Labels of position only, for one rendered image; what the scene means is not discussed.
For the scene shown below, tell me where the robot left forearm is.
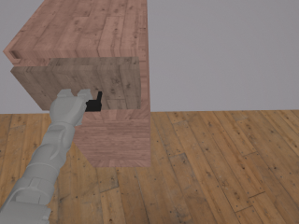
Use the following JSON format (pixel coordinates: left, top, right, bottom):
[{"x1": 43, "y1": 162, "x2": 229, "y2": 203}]
[{"x1": 0, "y1": 121, "x2": 76, "y2": 216}]

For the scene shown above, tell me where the left robot hand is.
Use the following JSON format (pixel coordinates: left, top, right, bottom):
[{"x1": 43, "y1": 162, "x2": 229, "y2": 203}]
[{"x1": 50, "y1": 89, "x2": 93, "y2": 127}]

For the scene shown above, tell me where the handle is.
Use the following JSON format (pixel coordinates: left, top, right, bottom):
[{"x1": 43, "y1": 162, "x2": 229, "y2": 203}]
[{"x1": 85, "y1": 91, "x2": 103, "y2": 112}]

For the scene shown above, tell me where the cabinet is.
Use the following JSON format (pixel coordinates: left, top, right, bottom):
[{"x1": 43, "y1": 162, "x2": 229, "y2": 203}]
[{"x1": 3, "y1": 0, "x2": 151, "y2": 168}]

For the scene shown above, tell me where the drawer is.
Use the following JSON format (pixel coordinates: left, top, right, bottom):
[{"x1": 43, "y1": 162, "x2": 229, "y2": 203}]
[{"x1": 10, "y1": 56, "x2": 141, "y2": 111}]

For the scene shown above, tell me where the left robot upper arm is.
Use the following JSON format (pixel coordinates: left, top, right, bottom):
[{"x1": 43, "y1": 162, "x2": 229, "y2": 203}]
[{"x1": 0, "y1": 201, "x2": 51, "y2": 224}]

